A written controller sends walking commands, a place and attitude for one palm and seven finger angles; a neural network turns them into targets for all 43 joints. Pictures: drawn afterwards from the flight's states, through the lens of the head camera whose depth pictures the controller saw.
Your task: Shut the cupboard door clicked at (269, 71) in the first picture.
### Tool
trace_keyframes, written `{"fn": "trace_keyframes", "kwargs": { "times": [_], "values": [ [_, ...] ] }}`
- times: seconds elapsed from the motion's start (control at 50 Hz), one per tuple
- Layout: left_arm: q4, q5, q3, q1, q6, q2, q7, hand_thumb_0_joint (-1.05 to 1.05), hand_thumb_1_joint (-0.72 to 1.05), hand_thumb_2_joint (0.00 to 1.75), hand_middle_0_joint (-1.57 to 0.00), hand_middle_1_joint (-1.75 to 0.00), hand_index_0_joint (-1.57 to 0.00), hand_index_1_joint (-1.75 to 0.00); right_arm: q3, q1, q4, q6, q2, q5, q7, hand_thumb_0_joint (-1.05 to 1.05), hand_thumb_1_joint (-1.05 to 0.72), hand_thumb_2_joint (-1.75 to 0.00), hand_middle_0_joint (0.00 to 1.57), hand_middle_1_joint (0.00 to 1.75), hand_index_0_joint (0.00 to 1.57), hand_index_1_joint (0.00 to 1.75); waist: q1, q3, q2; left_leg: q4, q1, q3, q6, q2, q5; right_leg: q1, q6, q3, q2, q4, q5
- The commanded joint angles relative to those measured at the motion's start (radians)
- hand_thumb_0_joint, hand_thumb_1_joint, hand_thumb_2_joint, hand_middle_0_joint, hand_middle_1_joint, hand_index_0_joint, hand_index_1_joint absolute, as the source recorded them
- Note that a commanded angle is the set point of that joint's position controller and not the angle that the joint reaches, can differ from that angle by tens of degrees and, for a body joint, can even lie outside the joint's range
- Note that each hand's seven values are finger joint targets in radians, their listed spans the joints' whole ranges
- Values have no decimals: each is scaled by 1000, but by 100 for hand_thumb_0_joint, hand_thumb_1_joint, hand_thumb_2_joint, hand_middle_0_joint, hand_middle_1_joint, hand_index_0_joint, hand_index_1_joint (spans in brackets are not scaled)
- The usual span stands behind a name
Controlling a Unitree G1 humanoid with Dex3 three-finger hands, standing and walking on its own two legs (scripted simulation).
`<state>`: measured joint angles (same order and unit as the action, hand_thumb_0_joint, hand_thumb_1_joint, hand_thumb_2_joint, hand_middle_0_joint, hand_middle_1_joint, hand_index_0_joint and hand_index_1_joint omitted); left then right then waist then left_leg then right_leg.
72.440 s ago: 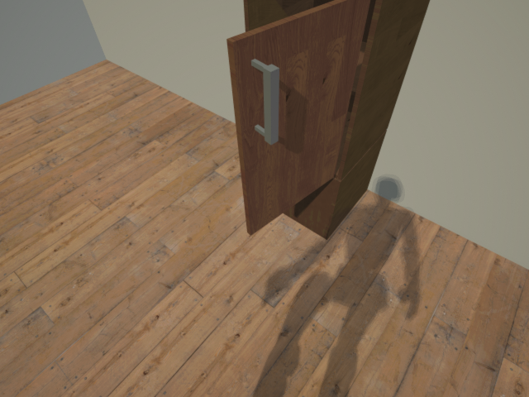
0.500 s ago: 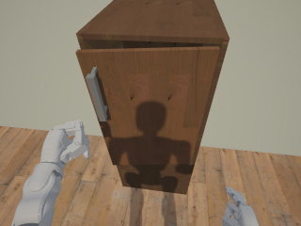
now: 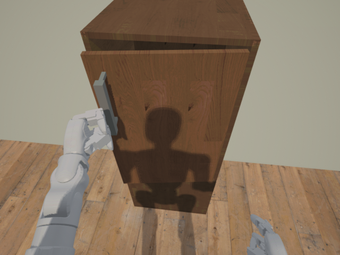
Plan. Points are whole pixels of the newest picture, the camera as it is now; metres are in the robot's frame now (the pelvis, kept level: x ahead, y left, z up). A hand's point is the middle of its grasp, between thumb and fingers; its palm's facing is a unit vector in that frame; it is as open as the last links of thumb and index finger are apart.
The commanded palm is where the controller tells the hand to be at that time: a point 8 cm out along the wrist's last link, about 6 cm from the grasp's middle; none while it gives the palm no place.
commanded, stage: bring the fist close to the handle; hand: left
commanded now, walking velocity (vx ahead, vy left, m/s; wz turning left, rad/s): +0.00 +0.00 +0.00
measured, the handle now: (108, 105) +0.44 +0.20 +0.13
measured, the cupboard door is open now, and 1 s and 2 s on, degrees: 8 5 0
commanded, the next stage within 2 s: push the door shut along its arc in 0.52 s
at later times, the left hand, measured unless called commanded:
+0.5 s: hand (112, 132) +0.35 +0.16 +0.13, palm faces +0.12 -0.99 -0.01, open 3.1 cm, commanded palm +0.32 +0.21 +0.14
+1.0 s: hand (118, 117) +0.39 +0.16 +0.14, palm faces +0.02 -1.00 -0.01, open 3.2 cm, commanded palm +0.37 +0.20 +0.14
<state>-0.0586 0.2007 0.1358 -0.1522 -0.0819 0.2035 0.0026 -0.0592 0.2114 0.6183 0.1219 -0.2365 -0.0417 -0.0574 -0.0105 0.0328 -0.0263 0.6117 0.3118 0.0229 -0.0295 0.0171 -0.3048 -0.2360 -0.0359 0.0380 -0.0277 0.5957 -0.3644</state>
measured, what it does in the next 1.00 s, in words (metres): stands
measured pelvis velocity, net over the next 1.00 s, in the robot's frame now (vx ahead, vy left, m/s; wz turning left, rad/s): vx -0.01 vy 0.00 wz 0.00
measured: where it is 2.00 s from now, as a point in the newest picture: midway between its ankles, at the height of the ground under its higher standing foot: outside the picture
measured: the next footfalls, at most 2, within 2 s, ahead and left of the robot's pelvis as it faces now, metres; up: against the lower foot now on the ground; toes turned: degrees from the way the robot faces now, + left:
none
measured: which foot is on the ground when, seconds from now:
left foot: down 0.00-1.00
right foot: down 0.00-1.00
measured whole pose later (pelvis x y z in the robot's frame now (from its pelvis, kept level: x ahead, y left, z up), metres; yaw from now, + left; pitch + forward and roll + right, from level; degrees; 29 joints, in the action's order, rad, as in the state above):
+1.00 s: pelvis -0.01 +0.00 +0.00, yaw +0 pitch +2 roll +0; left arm -0.59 0.20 0.17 -0.53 0.05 0.27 0.10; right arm -0.05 0.25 0.65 0.06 -0.26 -0.06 -0.07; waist 0.03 0.02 -0.03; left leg 0.61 0.37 0.02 -0.03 0.01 -0.28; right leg -0.30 -0.04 0.04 -0.03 0.59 -0.34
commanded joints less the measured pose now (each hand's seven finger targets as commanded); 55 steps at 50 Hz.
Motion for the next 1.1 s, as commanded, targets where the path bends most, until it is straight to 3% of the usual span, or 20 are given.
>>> {"fn": "trace_keyframes", "kwargs": {
  "times": [0.0, 0.04, 0.08, 0.1, 0.2, 0.24, 0.28, 0.36, 0.44, 0.48, 0.56, 0.6, 0.64, 0.7, 0.74, 0.86, 0.94, 1.0, 1.04, 1.08],
  "values": [
    [71, -10, 17, -398, 42, 107, 4, 0, 90, 90, -130, -150, -130, -150, 45, -99, -132, 24, -122, -12, -11, 0, -90, -90, 20, 30, 20, 30, 21, 159, -2, -70, -157, -47, 2, -14, 223, -74, 14, -6, 13, -93, 295],
    [-27, -7, 65, -396, 4, 157, 7, 0, 90, 90, -130, -150, -130, -150, 48, -91, -127, 6, -136, -14, -16, 0, -90, -90, 20, 30, 20, 30, 11, 155, 46, -74, -133, -49, -2, -12, 206, -60, 16, -13, 14, -108, 280],
    [-18, -4, 51, -455, -7, 141, 12, 0, 90, 90, -130, -150, -130, -150, 49, -96, -141, -7, -131, -18, -17, 0, -90, -90, 20, 30, 20, 30, 12, 190, 31, -75, -146, -45, -2, -11, 219, -51, 14, -13, 16, -106, 296],
    [4, -2, 29, -505, 1, 120, 11, 0, 90, 90, -130, -150, -130, -150, 49, -95, -143, -7, -129, -18, -16, 0, -90, -90, 20, 30, 20, 30, 19, 213, 29, -72, -163, -45, -2, -12, 235, -48, 14, -12, 15, -103, 312],
    [96, -2, 92, -501, 106, 169, -16, 0, 90, 90, -130, -150, -130, -150, 57, -88, -156, 5, -122, -6, -7, 0, -90, -90, 20, 30, 20, 30, -10, 326, 19, -58, -209, -35, -2, -17, 338, 13, 10, -15, 10, -71, 418],
    [65, -10, 111, -475, 130, 196, -24, 0, 90, 90, -130, -150, -130, -150, 60, -77, -147, 3, -128, -4, -3, 0, -90, -90, 20, 30, 20, 30, -9, 304, 40, -57, -192, -31, -4, -20, 333, 13, 15, -16, 11, -73, 419],
    [54, -20, 86, -455, 137, 166, -20, 0, 90, 90, -130, -150, -130, -150, 61, -82, -148, 1, -122, -7, 4, 0, -90, -90, 20, 30, 20, 30, -6, 267, 21, -64, -181, -25, -4, -19, 316, -4, 14, -18, 9, -75, 409],
    [-12, -19, 58, -449, 84, 151, -3, 0, 90, 90, -130, -150, -130, -150, 60, -88, -149, -17, -131, -19, 1, 0, -90, -90, 20, 30, 20, 30, 13, 178, 18, -76, -144, -20, -8, -14, 235, -39, 20, -25, 14, -108, 343],
    [8, -1, 77, -499, 71, 174, 2, 0, 90, 90, -130, -150, -130, -150, 58, -95, -155, -24, -136, -20, -11, 0, -90, -90, 20, 30, 20, 30, 15, 188, 46, -84, -150, -29, -11, -12, 191, -35, 20, -28, 11, -128, 280],
    [58, 0, 54, -529, 94, 146, 2, 0, 90, 90, -130, -150, -130, -150, 60, -97, -159, -14, -125, -18, -12, 0, -90, -90, 20, 30, 20, 30, 14, 231, 16, -79, -182, -31, -10, -13, 217, -31, 17, -26, 9, -115, 305],
    [57, 1, 82, -514, 138, 179, 1, 0, 90, 90, -130, -150, -130, -150, 59, -89, -146, -6, -127, -13, -13, 0, -90, -90, 20, 30, 20, 30, 12, 263, 27, -74, -190, -29, -11, -13, 244, -14, 19, -29, 10, -106, 344],
    [11, -2, 53, -522, 133, 152, 8, 0, 90, 90, -130, -150, -130, -150, 56, -93, -141, -7, -126, -16, -11, 0, -90, -90, 20, 30, 20, 30, 25, 217, 26, -74, -169, -26, -10, -9, 200, -45, 23, -31, 11, -116, 302],
    [-66, -9, 68, -516, 112, 184, 14, 0, 90, 90, -130, -150, -130, -150, 54, -83, -130, -17, -137, -18, -12, 0, -90, -90, 20, 30, 20, 30, 30, 160, 36, -81, -144, -32, -11, -10, 162, -65, 23, -33, 13, -133, 256],
    [-137, -10, 42, -669, 86, 191, 36, 0, 90, 90, -130, -150, -130, -150, 49, -90, -123, -32, -139, -25, -24, 0, -90, -90, 20, 30, 20, 30, 62, 122, 30, -85, -125, -40, -11, -6, 94, -110, 24, -43, 17, -153, 174],
    [-166, -5, 52, -740, 92, 214, 47, 0, 90, 90, -130, -150, -130, -150, 49, -82, -119, -35, -143, -24, -30, 0, -90, -90, 20, 30, 20, 30, 65, 138, 23, -82, -134, -47, -13, -8, 84, -117, 22, -45, 17, -155, 153],
    [-213, 12, 76, -833, 190, 243, 84, 0, 90, 90, -130, -150, -130, -150, 55, -44, -109, -22, -142, -17, -29, 0, -90, -90, 20, 30, 20, 30, 55, 312, 4, -56, -186, -53, -12, -7, 201, -61, 13, -37, 13, -100, 284],
    [-346, 6, 88, -802, 211, 258, 114, 0, 90, 90, -130, -150, -130, -150, 62, -5, -93, -23, -155, -18, -19, 0, -90, -90, 20, 30, 20, 30, 54, 286, 27, -41, -154, -48, -14, -6, 232, -73, 15, -31, 9, -84, 334],
    [-401, 10, 72, -883, 213, 249, 136, 0, 90, 90, -130, -150, -130, -150, 65, 7, -91, -26, -159, -24, -15, 0, -90, -90, 20, 30, 20, 30, 75, 252, 51, -41, -124, -48, -16, -4, 197, -103, 19, -33, 10, -89, 315],
    [-425, 6, 82, -933, 224, 276, 147, 0, 90, 90, -130, -150, -130, -150, 70, 25, -84, -29, -167, -23, -16, 0, -90, -90, 20, 30, 20, 30, 80, 256, 37, -34, -128, -49, -19, -3, 206, -109, 18, -36, 9, -85, 315],
    [-425, 4, 41, -959, 238, 230, 163, 0, 90, 90, -130, -150, -130, -150, 73, 31, -87, -26, -162, -25, -10, 0, -90, -90, 20, 30, 20, 30, 84, 289, -8, -30, -163, -55, -16, -4, 228, -130, 11, -28, 6, -75, 321]
  ]
}}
